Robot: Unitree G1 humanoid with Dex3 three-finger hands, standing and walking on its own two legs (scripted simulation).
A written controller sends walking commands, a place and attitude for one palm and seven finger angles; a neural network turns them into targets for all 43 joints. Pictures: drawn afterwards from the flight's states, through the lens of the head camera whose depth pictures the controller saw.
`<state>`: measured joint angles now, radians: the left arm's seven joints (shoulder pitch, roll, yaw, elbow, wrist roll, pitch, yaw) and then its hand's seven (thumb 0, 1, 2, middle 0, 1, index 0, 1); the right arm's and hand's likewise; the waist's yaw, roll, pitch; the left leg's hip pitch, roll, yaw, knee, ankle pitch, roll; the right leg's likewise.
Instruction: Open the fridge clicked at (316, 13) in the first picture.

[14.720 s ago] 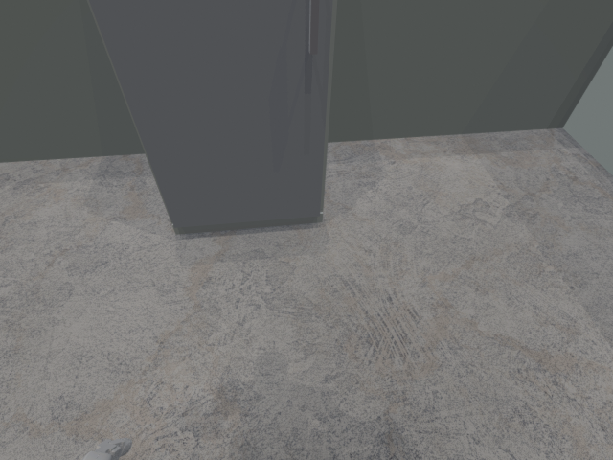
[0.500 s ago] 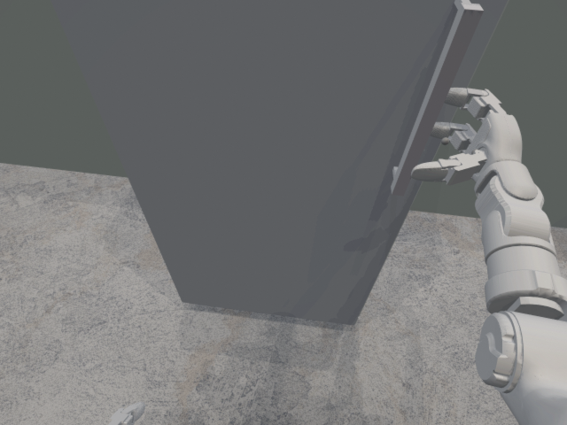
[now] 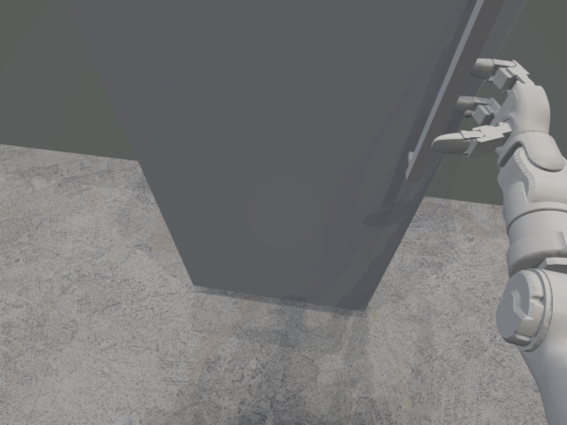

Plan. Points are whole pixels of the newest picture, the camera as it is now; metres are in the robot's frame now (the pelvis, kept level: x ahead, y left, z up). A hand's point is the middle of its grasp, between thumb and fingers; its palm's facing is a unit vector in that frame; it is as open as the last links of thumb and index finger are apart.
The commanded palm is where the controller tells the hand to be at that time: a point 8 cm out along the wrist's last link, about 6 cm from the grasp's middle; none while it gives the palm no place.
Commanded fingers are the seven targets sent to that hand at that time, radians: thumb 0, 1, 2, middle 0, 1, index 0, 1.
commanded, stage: feel for the door with the fingertips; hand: right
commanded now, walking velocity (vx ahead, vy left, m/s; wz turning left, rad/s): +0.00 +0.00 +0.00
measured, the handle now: (443, 94) +0.55 -0.13 +0.19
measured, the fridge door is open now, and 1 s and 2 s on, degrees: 0 0 0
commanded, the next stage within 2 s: slide the fingers in behind the handle in 0.06 s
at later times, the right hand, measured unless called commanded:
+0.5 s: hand (469, 116) +0.50 -0.16 +0.20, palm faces -0.01 +1.00 +0.02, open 13.9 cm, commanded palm +0.46 -0.21 +0.20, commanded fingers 0.00 0.50 -0.30 0.30 1.20 0.30 1.20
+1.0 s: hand (453, 118) +0.49 -0.14 +0.20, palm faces +0.00 +1.00 +0.03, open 14.0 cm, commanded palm +0.46 -0.19 +0.20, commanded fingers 0.00 0.50 -0.30 0.30 1.20 0.30 1.20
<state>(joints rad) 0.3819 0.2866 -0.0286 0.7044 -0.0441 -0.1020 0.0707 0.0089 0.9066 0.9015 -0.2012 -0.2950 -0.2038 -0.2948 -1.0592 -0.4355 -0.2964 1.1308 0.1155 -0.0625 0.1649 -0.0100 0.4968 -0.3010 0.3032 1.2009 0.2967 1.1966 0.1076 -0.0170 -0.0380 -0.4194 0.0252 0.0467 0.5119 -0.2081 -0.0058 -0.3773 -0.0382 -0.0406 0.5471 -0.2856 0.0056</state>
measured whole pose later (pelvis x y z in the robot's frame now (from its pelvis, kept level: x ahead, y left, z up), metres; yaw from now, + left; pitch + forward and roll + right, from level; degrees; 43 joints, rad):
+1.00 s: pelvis +0.01 +0.00 +0.00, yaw +0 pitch +6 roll +0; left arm 0.33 0.26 -0.03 0.67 -0.04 -0.07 0.05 0.01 0.91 0.90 -0.20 -0.30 -0.20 -0.29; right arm -0.96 -0.33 -0.27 0.98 0.12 0.00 0.11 -0.01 0.50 -0.30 0.30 1.20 0.30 1.20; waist 0.07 -0.02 -0.06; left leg -0.38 0.03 0.04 0.51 -0.23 -0.01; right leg -0.34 -0.04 -0.04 0.54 -0.30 0.00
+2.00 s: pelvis +0.01 +0.00 +0.00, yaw +0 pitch +6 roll +0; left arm 0.37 0.26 -0.02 0.72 -0.03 -0.10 0.05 0.01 0.91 0.90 -0.20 -0.29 -0.20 -0.29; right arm -1.02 -0.28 -0.21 1.03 0.12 -0.05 0.04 -0.01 0.50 -0.30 0.29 1.20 0.29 1.20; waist 0.07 -0.03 -0.05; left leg -0.40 0.03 0.04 0.53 -0.23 0.00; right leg -0.35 -0.03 -0.04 0.54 -0.29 0.01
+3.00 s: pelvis +0.02 +0.00 +0.00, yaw +0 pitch +5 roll +0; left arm 0.33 0.25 -0.03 0.70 -0.04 -0.06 0.06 0.01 0.91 0.90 -0.20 -0.29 -0.20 -0.29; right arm -0.97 -0.26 -0.21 0.94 0.12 0.02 0.04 0.01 -0.72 -0.81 0.37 1.37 0.38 1.36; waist 0.06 -0.03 -0.06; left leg -0.36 0.02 0.04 0.50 -0.23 -0.01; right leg -0.31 -0.04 -0.04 0.52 -0.30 0.01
